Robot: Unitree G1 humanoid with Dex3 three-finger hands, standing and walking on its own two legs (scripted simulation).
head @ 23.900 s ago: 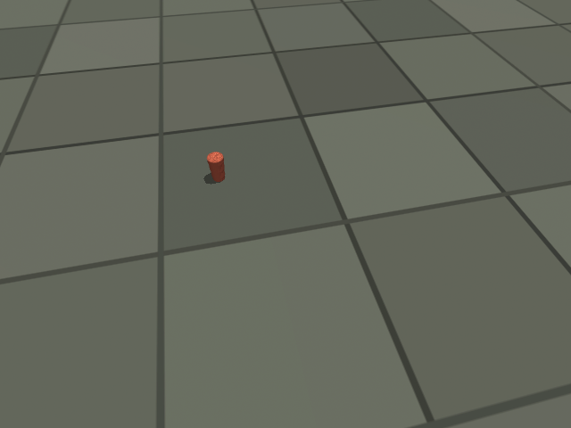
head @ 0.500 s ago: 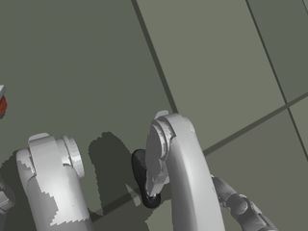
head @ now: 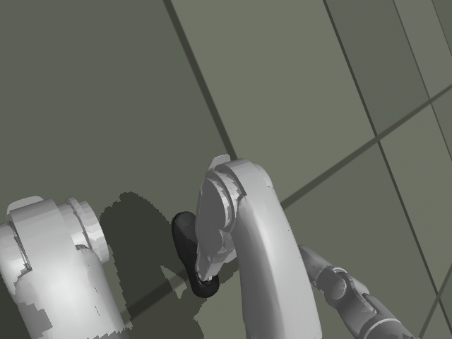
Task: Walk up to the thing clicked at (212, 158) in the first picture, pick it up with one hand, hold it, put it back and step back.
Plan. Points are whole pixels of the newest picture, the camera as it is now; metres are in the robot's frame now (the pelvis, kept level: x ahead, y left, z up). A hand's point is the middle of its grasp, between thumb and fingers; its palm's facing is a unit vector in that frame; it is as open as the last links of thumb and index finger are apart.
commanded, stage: lower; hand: left
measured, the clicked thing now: out of the picture +0.44 +0.30 -0.20
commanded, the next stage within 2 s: loosen in 0.32 s
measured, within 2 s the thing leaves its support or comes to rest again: neither
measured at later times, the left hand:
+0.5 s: hand out of the picture +0.45 +0.31 -0.18, palm faces +0.47 -0.88 +0.00, open 10.7 cm
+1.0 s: hand out of the picture +0.45 +0.31 -0.17, palm faces +0.47 -0.88 +0.01, open 11.3 cm
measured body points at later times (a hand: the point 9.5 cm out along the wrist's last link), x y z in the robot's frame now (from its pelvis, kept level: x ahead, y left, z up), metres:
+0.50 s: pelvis +0.00 +0.01 +0.00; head +0.24 +0.19 +0.33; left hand +0.41 +0.35 -0.17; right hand +0.15 -0.25 -0.03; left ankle +0.08 +0.13 -0.25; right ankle +0.15 -0.14 -0.25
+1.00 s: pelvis -0.01 +0.01 +0.00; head +0.23 +0.20 +0.33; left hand +0.42 +0.35 -0.17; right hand +0.15 -0.24 -0.03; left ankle +0.08 +0.13 -0.25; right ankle +0.15 -0.13 -0.25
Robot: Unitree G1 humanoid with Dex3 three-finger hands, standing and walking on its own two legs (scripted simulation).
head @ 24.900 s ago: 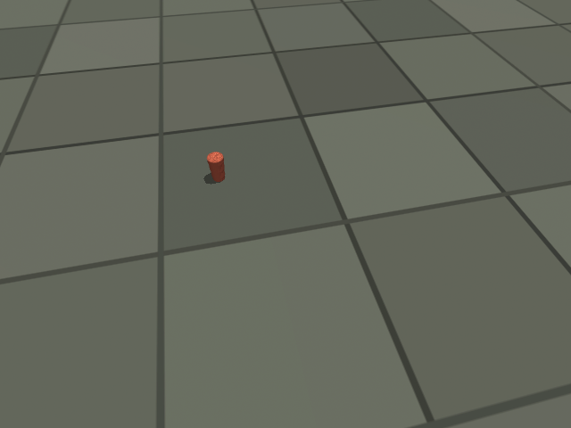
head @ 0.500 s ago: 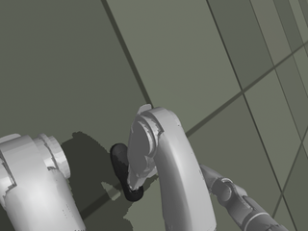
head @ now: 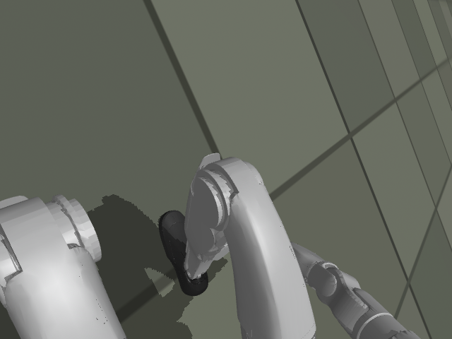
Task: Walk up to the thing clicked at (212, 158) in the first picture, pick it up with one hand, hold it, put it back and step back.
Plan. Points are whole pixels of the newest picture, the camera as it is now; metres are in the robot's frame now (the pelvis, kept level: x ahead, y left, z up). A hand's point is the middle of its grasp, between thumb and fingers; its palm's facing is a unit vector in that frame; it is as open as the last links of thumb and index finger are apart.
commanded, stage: open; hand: left
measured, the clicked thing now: out of the picture +0.43 +0.31 -0.21
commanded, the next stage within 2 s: withdraw in 0.16 s
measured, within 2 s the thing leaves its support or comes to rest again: rests again in 1.36 s
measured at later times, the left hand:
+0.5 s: hand out of the picture +0.44 +0.33 -0.16, palm faces +0.53 -0.85 +0.01, open 16.3 cm
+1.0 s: hand out of the picture +0.40 +0.42 -0.06, palm faces +0.45 -0.86 -0.26, open 17.3 cm
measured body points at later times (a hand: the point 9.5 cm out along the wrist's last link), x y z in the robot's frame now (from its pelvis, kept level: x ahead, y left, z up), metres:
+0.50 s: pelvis +0.00 +0.00 +0.00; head +0.23 +0.20 +0.32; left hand +0.41 +0.38 -0.16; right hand +0.17 -0.25 -0.02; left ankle +0.08 +0.12 -0.25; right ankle +0.16 -0.14 -0.25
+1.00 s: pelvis +0.01 -0.01 +0.03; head +0.19 +0.16 +0.41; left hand +0.37 +0.46 -0.04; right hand +0.18 -0.24 -0.03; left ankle +0.08 +0.12 -0.25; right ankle +0.16 -0.14 -0.25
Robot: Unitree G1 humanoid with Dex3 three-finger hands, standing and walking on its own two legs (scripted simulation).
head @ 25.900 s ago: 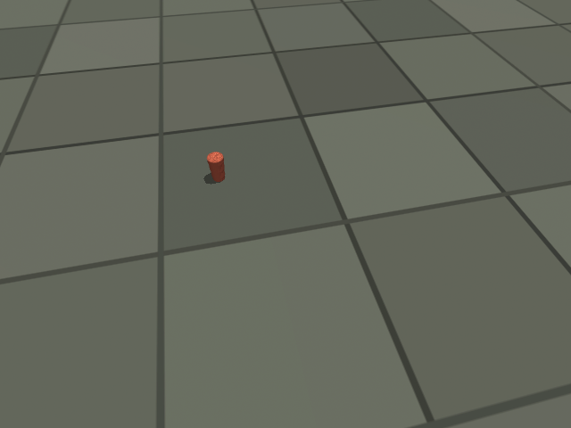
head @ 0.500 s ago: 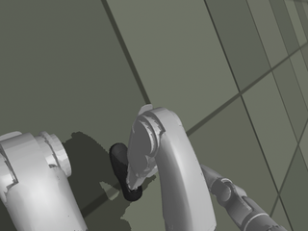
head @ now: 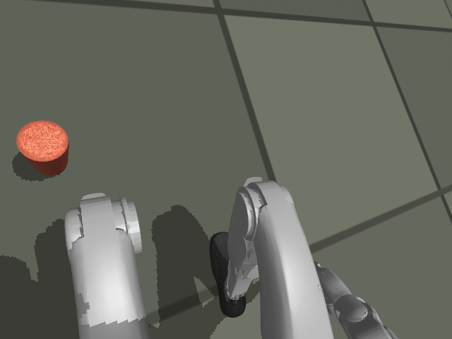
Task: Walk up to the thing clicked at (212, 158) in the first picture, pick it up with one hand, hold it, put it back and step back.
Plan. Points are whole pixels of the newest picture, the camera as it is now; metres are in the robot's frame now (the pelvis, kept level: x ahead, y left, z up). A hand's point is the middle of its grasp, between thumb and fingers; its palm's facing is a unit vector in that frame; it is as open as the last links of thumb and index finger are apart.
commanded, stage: home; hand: left
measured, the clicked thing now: (47, 152) +0.44 +0.27 -0.25
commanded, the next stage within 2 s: none
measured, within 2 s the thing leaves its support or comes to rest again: rests again in 0.36 s
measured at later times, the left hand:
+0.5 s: hand out of the picture +0.30 +0.32 +0.09, palm faces +0.26 -0.84 -0.47, open 17.6 cm
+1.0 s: hand out of the picture +0.25 +0.22 +0.29, palm faces +0.29 -0.89 -0.34, open 17.6 cm
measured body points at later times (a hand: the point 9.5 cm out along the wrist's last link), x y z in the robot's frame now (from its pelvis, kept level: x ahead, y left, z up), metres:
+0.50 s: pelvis +0.03 -0.02 +0.18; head +0.20 +0.04 +0.59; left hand +0.28 +0.36 +0.12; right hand +0.25 -0.25 +0.06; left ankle +0.08 +0.12 -0.29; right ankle +0.14 -0.15 -0.29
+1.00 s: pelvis +0.09 -0.02 +0.37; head +0.15 +0.01 +0.82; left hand +0.23 +0.27 +0.31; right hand +0.29 -0.23 +0.29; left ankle +0.08 +0.12 -0.29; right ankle +0.13 -0.15 -0.29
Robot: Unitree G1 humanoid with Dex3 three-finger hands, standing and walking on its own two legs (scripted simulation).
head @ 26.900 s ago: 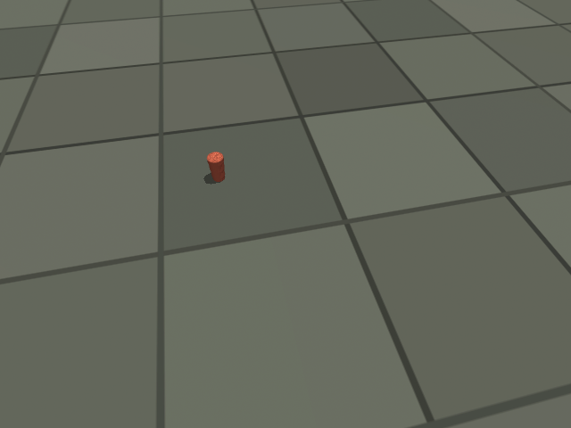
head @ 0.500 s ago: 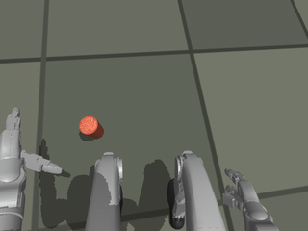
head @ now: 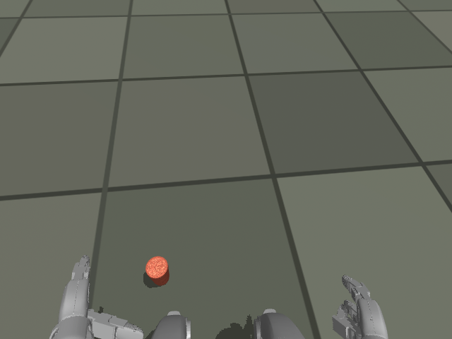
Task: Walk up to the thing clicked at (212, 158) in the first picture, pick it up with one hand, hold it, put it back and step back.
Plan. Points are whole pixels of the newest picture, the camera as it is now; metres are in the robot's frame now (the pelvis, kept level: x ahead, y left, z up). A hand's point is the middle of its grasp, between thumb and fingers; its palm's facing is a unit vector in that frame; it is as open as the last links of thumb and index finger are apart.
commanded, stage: home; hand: left
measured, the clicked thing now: (159, 272) +0.39 +0.22 -0.62
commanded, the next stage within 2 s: stand in 1.80 s
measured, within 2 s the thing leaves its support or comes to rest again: neither
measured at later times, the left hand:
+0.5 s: hand (105, 320) +0.17 +0.19 -0.02, palm faces +0.13 -0.95 -0.29, open 17.7 cm
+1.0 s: hand (112, 327) +0.16 +0.18 -0.02, palm faces +0.12 -0.95 -0.29, open 17.7 cm
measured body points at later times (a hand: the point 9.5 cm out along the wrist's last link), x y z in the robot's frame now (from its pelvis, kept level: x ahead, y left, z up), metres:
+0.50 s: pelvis +0.00 +0.00 +0.03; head +0.02 +0.01 +0.48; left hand +0.16 +0.24 +0.00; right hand +0.17 -0.23 -0.03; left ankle +0.01 +0.13 -0.66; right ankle +0.01 -0.14 -0.66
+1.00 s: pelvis -0.01 -0.01 +0.03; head +0.01 +0.00 +0.48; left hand +0.15 +0.23 +0.00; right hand +0.15 -0.25 -0.04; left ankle +0.01 +0.13 -0.66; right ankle +0.01 -0.14 -0.66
